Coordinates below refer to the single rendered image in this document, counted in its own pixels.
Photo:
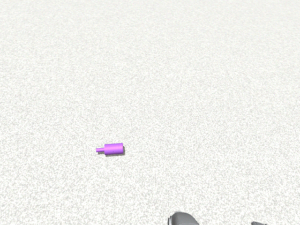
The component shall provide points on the bottle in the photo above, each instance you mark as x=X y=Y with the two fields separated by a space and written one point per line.
x=109 y=149

